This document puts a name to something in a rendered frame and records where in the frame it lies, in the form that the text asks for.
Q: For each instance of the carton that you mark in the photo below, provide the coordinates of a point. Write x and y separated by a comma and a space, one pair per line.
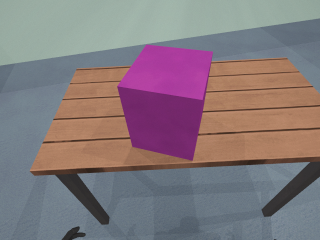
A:
162, 96

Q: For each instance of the robot left hand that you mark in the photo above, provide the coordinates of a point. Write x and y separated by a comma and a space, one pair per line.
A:
73, 233

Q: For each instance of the table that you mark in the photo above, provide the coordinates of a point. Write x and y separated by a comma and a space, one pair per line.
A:
256, 112

